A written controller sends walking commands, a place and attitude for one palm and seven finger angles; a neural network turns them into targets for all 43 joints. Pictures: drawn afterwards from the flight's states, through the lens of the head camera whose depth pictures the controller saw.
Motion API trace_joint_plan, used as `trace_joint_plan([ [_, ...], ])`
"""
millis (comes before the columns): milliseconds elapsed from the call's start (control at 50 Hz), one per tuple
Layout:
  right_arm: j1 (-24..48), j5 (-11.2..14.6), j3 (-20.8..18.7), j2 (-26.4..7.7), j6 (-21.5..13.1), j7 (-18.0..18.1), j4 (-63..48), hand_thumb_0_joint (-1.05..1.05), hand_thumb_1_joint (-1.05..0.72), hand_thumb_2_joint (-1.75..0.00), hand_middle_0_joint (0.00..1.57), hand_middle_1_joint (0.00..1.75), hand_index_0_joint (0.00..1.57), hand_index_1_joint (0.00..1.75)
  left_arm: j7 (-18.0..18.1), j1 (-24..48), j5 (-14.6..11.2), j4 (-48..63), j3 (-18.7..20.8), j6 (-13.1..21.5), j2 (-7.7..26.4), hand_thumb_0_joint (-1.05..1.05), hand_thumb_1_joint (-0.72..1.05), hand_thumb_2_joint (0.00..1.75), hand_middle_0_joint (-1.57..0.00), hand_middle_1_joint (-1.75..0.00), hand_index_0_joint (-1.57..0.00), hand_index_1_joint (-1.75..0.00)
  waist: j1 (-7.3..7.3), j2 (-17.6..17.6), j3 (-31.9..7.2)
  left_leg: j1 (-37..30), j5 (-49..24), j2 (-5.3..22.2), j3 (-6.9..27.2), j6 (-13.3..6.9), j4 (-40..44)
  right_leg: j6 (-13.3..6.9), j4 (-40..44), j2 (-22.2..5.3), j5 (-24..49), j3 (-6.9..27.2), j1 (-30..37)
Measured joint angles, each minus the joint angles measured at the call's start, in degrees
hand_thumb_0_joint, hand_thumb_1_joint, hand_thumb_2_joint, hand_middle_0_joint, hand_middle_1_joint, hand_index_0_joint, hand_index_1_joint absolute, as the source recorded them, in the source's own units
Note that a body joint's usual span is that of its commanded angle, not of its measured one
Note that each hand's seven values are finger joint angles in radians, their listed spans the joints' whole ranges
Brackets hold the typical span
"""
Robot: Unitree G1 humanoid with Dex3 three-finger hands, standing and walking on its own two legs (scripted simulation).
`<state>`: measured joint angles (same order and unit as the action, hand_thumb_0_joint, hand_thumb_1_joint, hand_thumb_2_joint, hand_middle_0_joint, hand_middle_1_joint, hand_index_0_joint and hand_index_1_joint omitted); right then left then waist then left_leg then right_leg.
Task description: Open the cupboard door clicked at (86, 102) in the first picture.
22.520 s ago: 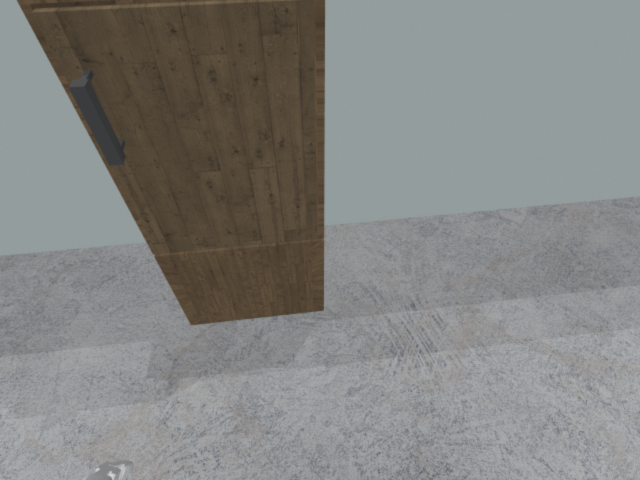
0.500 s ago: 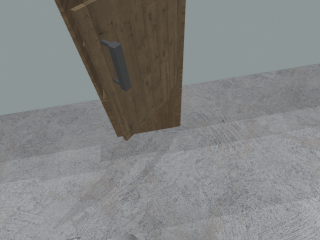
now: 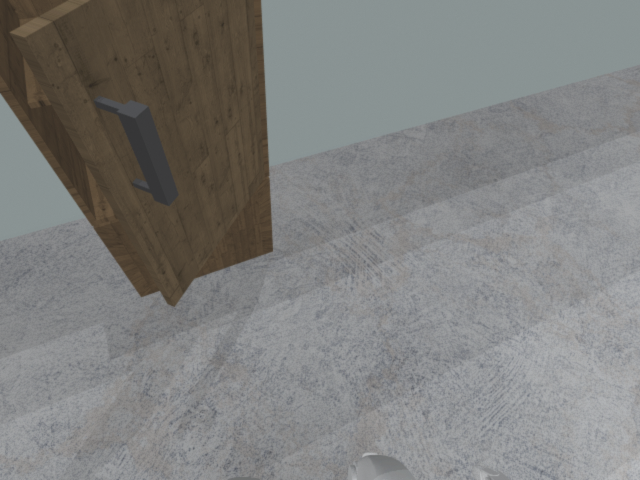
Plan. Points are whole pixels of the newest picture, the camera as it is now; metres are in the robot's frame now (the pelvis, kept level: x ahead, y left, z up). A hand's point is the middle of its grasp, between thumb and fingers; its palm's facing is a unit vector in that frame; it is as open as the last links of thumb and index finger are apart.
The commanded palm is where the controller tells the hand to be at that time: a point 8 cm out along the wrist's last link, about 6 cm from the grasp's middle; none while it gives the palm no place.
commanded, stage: walk to a spot facing it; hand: left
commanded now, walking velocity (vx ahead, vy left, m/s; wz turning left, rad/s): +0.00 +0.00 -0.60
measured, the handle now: (138, 153) +0.47 +0.30 +0.09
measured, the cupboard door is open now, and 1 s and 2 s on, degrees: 42 42 42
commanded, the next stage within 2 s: none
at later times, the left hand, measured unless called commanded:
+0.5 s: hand (238, 452) +0.16 +0.12 -0.16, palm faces -0.33 -0.91 -0.24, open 7.4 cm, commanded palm none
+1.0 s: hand (322, 380) +0.27 +0.01 -0.16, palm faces -0.63 -0.74 -0.22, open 7.4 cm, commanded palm none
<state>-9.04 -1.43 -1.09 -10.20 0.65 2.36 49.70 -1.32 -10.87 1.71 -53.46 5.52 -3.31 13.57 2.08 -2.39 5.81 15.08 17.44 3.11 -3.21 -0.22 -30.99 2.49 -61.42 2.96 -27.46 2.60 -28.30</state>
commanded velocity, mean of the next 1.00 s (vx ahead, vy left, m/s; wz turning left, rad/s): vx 0.11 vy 0.00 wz -0.60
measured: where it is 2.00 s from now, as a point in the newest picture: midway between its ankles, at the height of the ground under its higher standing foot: (450, 422)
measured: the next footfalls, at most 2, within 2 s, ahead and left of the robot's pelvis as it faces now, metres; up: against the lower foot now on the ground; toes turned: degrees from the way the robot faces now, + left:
right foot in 0.24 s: +0.03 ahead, -0.15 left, +0.00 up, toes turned -14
left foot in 0.60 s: +0.10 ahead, +0.08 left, +0.00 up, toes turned -20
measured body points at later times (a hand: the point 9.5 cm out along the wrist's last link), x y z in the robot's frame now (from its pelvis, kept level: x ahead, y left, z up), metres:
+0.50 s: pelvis +0.01 -0.03 +0.00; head +0.06 -0.06 +0.44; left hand +0.18 +0.17 -0.14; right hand -0.02 -0.30 -0.15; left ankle +0.04 +0.10 -0.69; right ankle -0.01 -0.14 -0.74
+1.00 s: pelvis +0.05 -0.07 -0.01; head +0.09 -0.11 +0.43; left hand +0.31 +0.05 -0.15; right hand -0.12 -0.25 -0.16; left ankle +0.06 +0.09 -0.73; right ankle -0.01 -0.16 -0.74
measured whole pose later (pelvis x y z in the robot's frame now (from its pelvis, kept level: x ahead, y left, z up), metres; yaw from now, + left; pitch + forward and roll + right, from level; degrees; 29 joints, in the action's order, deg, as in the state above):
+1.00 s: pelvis +0.05 -0.07 -0.01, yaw -39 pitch +2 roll -1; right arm -20.9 -1.5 -2.5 -12.5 0.3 0.3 54.3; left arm -3.4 -6.7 2.0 -51.8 4.5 -0.5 12.9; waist -1.8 1.8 4.2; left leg 11.9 27.5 10.4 -13.7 3.1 -40.8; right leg -1.7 -33.6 -1.7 -18.2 -5.7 -18.8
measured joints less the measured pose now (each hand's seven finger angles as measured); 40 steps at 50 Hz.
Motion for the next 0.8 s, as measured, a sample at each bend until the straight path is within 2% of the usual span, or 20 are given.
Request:
trace_joint_plan([
  [40,-1.34,-0.09,0.12,0.06,0.03,0.01,0.42,0.00,-0.90,-0.90,0.20,0.30,0.20,0.30,-0.40,0.54,-0.11,0.65,0.13,-0.02,0.35,0.01,0.91,0.90,-0.20,-0.30,-0.20,-0.30,0.00,0.35,0.17,-1.29,-0.74,0.83,-1.36,0.15,1.81,0.69,-2.63,-1.78,1.47,-1.67,-1.23],
  [80,-2.51,-0.13,0.02,-0.08,0.01,-0.05,0.91,0.00,-0.90,-0.90,0.20,0.30,0.20,0.30,-0.63,0.96,-0.19,1.12,0.08,-0.11,0.49,0.01,0.91,0.90,-0.20,-0.30,-0.20,-0.30,-0.27,0.97,0.25,-2.27,-0.99,1.72,-2.88,0.39,2.88,1.00,-0.75,-3.24,2.35,-2.87,-0.98],
  [140,-4.01,-0.26,-0.43,-0.61,0.07,-0.29,1.52,0.00,-0.90,-0.90,0.20,0.30,0.20,0.30,-0.86,1.81,-0.17,1.38,-0.17,-0.21,0.53,0.01,0.91,0.90,-0.20,-0.30,-0.19,-0.30,-1.26,2.08,0.47,-3.07,-0.41,3.04,-5.25,1.00,2.79,0.70,7.10,-4.56,2.55,-4.43,1.42],
  [200,-5.40,-0.29,-1.06,-1.65,0.34,-0.64,2.09,0.00,-0.90,-0.90,0.20,0.30,0.20,0.30,-0.96,2.86,-0.21,1.59,-0.57,0.13,0.41,0.01,0.91,0.90,-0.20,-0.30,-0.19,-0.30,-2.41,3.49,0.79,-2.94,1.38,4.65,-7.42,2.01,0.29,-0.49,17.11,-4.45,3.71,-5.77,5.54],
  [240,-6.76,0.05,-1.51,-2.48,0.80,-0.97,2.31,0.00,-0.90,-0.90,0.20,0.30,0.20,0.30,-0.99,2.97,-0.20,2.30,-0.96,0.99,0.69,0.01,0.91,0.90,-0.20,-0.30,-0.19,-0.30,-2.87,3.87,0.40,-1.63,3.85,5.62,-8.65,2.95,-4.09,-1.94,26.37,-4.42,11.71,-6.33,9.82],
  [260,-6.83,0.35,-1.78,-3.02,1.29,-1.14,2.63,0.00,-0.90,-0.90,0.20,0.30,0.20,0.30,-0.65,3.12,-0.08,2.43,-0.97,1.77,0.69,0.00,0.91,0.90,-0.20,-0.30,-0.19,-0.30,-2.77,4.06,0.29,0.32,7.28,5.79,-8.08,3.27,-9.22,-2.81,26.96,-4.13,11.58,-5.81,9.83],
  [300,-5.51,0.74,-2.35,-4.36,2.78,-0.97,3.50,0.01,-0.90,-0.90,0.20,0.30,0.20,0.30,0.29,3.81,-0.27,2.33,-1.39,2.41,-0.14,0.00,0.91,0.90,-0.20,-0.30,-0.19,-0.30,-3.13,5.52,1.47,4.82,12.93,4.56,-3.26,3.34,-21.08,-3.91,24.55,-2.82,9.55,-4.98,8.87],
  [340,-4.18,0.91,-2.73,-4.80,3.59,-0.81,3.96,0.01,-0.90,-0.90,0.20,0.30,0.20,0.29,1.14,3.74,-0.29,2.47,-1.60,2.15,-0.67,0.00,0.91,0.90,-0.20,-0.30,-0.20,-0.30,-3.21,5.40,1.99,8.42,12.57,2.93,-0.67,3.51,-29.20,-4.28,25.45,-2.07,9.71,-3.60,9.32],
  [380,-3.22,0.93,-2.86,-4.71,3.69,-0.94,3.69,0.01,-0.90,-0.90,0.20,0.30,0.20,0.29,1.59,3.38,-0.23,2.40,-1.75,1.69,-0.99,0.00,0.91,0.90,-0.20,-0.30,-0.20,-0.30,-3.32,4.65,1.86,10.71,10.14,2.01,0.27,3.79,-31.80,-4.23,27.61,-1.56,11.15,-2.19,10.04],
  [480,-1.86,0.99,-2.79,-3.64,2.95,-1.25,2.03,0.01,-0.91,-0.90,0.19,0.30,0.20,0.29,1.33,2.47,0.08,1.77,-2.21,1.10,-1.72,0.00,0.90,0.90,-0.20,-0.30,-0.20,-0.30,-3.20,2.88,0.63,10.72,7.37,0.49,1.12,3.74,-24.47,-4.23,31.18,-0.50,13.42,0.96,10.89],
  [540,-1.36,1.16,-2.47,-2.75,2.24,-1.18,1.29,0.01,-0.91,-0.90,0.19,0.30,0.20,0.29,1.01,2.14,0.13,1.63,-2.13,0.90,-1.98,0.00,0.90,0.90,-0.21,-0.30,-0.20,-0.30,-2.74,2.03,0.01,8.06,6.90,-0.55,1.38,3.27,-16.31,-3.76,31.40,0.26,13.66,2.68,10.49],
  [580,-1.36,1.24,-2.04,-2.19,1.45,-1.00,0.88,0.00,-0.90,-0.90,0.20,0.30,0.20,0.29,0.89,1.88,-0.12,1.59,-1.95,0.68,-1.96,0.00,0.90,0.90,-0.21,-0.30,-0.20,-0.30,-2.58,1.56,-0.48,4.92,3.76,-1.14,1.36,2.85,-8.25,-3.17,30.50,0.96,13.26,3.73,9.71],
  [600,-1.79,1.19,-1.76,-2.18,0.86,-0.91,0.50,0.00,-0.90,-0.90,0.20,0.30,0.20,0.29,0.84,1.54,-0.33,1.69,-1.89,0.49,-2.02,0.00,0.90,0.90,-0.21,-0.30,-0.20,-0.30,-2.59,1.94,-1.15,3.12,1.40,-0.80,1.66,1.89,-3.14,-2.82,29.42,1.79,12.73,3.97,8.81],
  [620,-1.94,0.91,-1.56,-1.81,0.34,-0.73,0.52,0.00,-0.90,-0.90,0.20,0.30,0.20,0.29,0.74,1.64,-0.58,1.57,-1.73,0.27,-1.83,0.00,0.90,0.90,-0.21,-0.30,-0.20,-0.30,-2.62,1.62,-1.30,3.16,-0.19,-0.69,1.33,0.63,-2.62,-2.67,26.81,1.95,9.59,3.97,7.56],
  [660,-2.32,0.25,-0.81,-0.88,-0.03,-0.56,0.55,0.00,-0.90,-0.90,0.20,0.30,0.20,0.29,0.36,1.78,-0.34,1.20,-1.28,-0.03,-1.21,0.01,0.90,0.90,-0.21,-0.30,-0.20,-0.30,-2.20,0.72,-1.13,2.68,0.88,-0.12,-0.32,-0.44,-3.31,-1.91,16.23,1.51,1.68,2.16,4.06],
  [720,-3.82,-0.28,-0.05,0.09,-0.37,-0.30,0.54,0.00,-0.90,-0.90,0.20,0.30,0.20,0.29,-0.39,2.12,-0.10,0.81,-0.63,-0.12,-0.63,0.01,0.90,0.90,-0.20,-0.30,-0.20,-0.30,-1.86,0.65,-0.94,0.11,0.78,1.01,-2.10,-0.34,-0.14,-0.49,2.84,-0.45,0.57,-1.42,0.29],
  [760,-4.85,-0.45,0.15,0.44,-0.63,-0.32,0.81,0.00,-0.90,-0.90,0.20,0.30,0.20,0.30,-0.79,2.09,-0.10,0.98,-0.45,-0.06,-0.52,0.01,0.91,0.90,-0.20,-0.30,-0.20,-0.30,-1.63,1.04,-0.96,-1.68,0.04,1.85,-3.38,-0.09,2.23,0.02,1.02,-2.15,1.69,-3.30,-0.14],
  [800,-5.88,-0.52,0.14,0.55,-0.97,-0.50,1.24,0.00,-0.90,-0.90,0.20,0.30,0.20,0.30,-1.21,1.96,-0.05,1.03,-0.46,0.00,-0.52,0.01,0.91,0.90,-0.20,-0.30,-0.20,-0.30,-1.66,1.59,-1.16,-3.25,-0.13,2.76,-4.95,0.25,3.81,0.12,3.42,-3.62,2.59,-4.72,0.54],
])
